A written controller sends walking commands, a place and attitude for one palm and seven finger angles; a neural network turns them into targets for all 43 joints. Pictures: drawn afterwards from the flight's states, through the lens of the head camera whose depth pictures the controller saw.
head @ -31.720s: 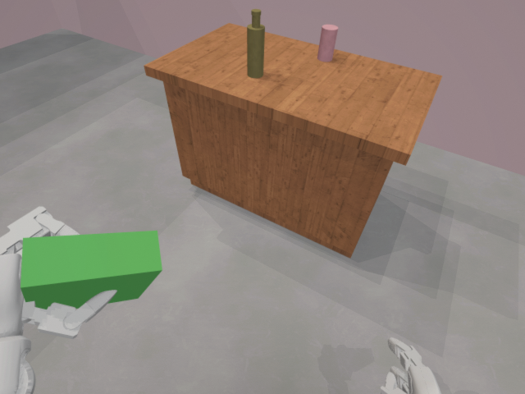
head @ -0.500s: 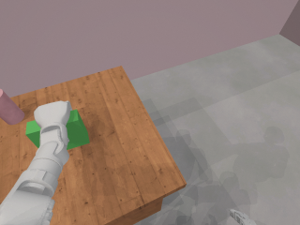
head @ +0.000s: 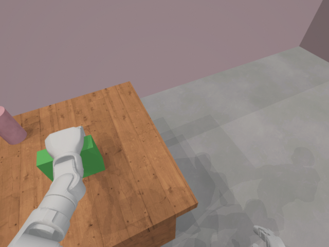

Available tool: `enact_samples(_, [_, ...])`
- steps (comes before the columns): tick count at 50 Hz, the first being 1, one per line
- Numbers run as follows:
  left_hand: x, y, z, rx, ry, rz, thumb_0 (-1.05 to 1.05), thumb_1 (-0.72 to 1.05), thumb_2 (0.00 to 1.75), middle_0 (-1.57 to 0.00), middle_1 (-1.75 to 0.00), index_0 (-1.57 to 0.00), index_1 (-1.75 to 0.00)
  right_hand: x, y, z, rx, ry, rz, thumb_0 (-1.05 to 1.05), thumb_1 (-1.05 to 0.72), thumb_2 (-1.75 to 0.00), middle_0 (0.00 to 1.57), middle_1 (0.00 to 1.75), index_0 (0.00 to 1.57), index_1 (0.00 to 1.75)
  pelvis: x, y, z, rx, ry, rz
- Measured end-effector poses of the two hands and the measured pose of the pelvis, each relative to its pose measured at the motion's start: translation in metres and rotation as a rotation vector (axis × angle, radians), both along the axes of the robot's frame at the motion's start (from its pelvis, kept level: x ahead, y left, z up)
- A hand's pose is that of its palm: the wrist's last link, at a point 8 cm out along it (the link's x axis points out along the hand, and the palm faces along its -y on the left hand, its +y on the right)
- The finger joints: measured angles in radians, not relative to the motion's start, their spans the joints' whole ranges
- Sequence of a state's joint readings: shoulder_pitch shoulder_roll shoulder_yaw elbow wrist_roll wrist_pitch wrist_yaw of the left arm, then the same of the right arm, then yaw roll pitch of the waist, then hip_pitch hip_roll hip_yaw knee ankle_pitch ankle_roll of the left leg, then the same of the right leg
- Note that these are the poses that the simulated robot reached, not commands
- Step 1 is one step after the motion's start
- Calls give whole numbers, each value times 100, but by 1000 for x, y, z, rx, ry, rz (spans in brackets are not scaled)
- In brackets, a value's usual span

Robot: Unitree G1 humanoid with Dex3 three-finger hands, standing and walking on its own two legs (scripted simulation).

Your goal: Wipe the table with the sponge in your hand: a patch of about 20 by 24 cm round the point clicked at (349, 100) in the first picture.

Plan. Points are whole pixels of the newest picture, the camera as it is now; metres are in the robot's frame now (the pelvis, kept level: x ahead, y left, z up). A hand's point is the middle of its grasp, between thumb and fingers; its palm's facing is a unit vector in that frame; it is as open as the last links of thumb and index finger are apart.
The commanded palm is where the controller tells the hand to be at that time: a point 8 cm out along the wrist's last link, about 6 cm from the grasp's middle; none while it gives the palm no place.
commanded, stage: wipe back along the middle lane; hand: left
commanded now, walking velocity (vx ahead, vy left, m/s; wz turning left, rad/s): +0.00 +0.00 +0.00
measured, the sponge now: (76, 165) +0.33 +0.29 -0.03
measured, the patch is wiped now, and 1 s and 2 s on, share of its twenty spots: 0.65 0.75 0.75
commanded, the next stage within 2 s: slide across to the third lane in 1.28 s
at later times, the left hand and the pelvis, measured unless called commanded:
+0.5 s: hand (76, 167) +0.30 +0.26 +0.01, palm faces -0.04 -0.02 -1.00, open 9.0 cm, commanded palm +0.26 +0.24 +0.04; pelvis -0.01 +0.00 +0.00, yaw +0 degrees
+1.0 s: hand (81, 181) +0.26 +0.23 +0.01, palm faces -0.02 -0.05 -1.00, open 9.0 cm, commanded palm +0.22 +0.21 +0.04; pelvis -0.01 +0.00 +0.00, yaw +0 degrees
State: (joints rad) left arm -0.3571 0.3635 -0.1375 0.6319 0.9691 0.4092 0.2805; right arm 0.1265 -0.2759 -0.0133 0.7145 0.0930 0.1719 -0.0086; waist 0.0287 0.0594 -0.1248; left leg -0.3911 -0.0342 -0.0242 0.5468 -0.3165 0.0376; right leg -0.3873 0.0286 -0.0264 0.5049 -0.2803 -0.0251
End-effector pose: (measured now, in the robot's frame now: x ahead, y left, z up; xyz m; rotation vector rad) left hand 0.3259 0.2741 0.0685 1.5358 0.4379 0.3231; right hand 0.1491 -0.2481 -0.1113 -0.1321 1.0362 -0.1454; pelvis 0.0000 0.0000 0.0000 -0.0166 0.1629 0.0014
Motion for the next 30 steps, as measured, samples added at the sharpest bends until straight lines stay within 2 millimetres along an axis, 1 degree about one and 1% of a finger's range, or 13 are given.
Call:
enact_samples(7, [-11,-6,-1,1,3,-5,0,-43,116,-79,-149,-79,-153,10,5,6,6,-55,20,1,-90,-90,20,30,20,30,-6,-1,-1,3,-9,1])
enact_samples(12, [-18,-10,-1,5,-4,-12,0,-43,116,-79,-150,-79,-153,13,8,7,13,-72,29,1,-90,-90,20,30,20,30,-9,-1,-2,4,-13,1])
enact_samples(21, [-34,-20,-2,3,-29,-8,1,-43,116,-78,-150,-79,-154,18,13,6,35,-87,40,1,-90,-90,20,30,20,30,-9,-1,-2,6,-26,-4])
enact_samples(30, [-47,-26,-2,-9,-37,-1,2,-43,115,-78,-151,-79,-154,31,17,12,48,-127,57,1,-90,-90,20,30,20,30,-7,-2,-2,8,-39,-9])
